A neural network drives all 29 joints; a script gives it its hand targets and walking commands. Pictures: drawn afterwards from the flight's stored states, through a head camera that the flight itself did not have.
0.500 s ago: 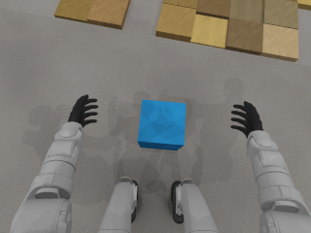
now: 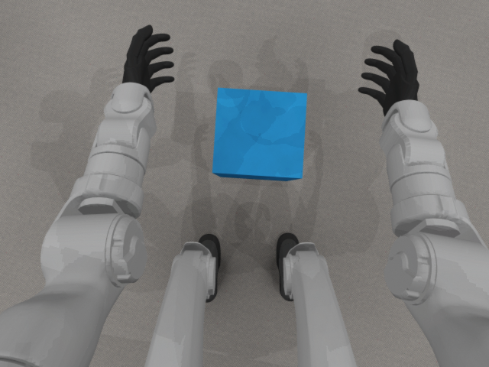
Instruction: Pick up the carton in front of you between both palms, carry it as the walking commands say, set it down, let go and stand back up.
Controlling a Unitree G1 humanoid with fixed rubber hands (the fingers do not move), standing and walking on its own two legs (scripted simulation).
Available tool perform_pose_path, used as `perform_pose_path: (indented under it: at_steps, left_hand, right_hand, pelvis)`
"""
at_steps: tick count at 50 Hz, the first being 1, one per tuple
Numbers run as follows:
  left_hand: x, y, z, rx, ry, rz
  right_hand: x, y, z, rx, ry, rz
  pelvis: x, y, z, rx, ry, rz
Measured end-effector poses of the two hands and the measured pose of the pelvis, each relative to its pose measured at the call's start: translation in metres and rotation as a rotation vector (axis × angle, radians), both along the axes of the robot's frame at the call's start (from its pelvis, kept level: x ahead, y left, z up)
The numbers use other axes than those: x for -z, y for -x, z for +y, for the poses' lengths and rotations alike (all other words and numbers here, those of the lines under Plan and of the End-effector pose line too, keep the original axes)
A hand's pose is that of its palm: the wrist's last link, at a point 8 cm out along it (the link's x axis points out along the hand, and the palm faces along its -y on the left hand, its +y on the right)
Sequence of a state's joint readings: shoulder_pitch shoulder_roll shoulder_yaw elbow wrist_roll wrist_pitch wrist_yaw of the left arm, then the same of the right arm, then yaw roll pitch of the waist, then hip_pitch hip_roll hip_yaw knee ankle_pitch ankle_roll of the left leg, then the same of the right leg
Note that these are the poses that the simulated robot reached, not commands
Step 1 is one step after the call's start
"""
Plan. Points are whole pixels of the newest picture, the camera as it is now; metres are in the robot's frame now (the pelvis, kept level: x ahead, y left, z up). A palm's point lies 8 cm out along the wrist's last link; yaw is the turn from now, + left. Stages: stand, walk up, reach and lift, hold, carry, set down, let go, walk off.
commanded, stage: reach and lift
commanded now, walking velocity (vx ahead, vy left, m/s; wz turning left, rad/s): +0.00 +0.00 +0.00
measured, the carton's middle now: (257, 141) +0.49 -0.02 -0.49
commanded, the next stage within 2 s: none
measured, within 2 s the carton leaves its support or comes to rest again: leaves its support in 1.58 s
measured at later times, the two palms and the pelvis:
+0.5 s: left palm (179, 130) +0.50 +0.16 -0.36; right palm (349, 137) +0.48 -0.23 -0.35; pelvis -0.03 -0.01 -0.20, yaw +0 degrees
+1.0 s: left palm (189, 133) +0.50 +0.15 -0.43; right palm (329, 139) +0.49 -0.20 -0.43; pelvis -0.03 +0.00 -0.25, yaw +0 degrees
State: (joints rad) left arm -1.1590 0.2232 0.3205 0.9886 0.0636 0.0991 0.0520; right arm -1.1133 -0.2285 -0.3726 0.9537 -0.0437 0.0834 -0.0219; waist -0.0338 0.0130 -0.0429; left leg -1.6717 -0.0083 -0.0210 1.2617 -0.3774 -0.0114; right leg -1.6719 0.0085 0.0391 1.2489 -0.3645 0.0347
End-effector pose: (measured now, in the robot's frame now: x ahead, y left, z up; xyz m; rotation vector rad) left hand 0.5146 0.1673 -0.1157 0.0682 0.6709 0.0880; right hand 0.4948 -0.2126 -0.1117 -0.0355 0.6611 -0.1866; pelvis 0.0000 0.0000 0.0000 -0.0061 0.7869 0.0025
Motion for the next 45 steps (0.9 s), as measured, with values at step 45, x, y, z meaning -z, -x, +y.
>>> perform_pose_path:
  at_steps: [45]
  left_hand:
    - [0.324, 0.013, -0.013, 0.022, 0.016, 0.074]
  right_hand:
    - [0.312, -0.002, 0.015, -0.026, 0.018, 0.06]
  pelvis:
    - [0.249, 0.031, -0.002, -0.008, 0.01, -0.128]
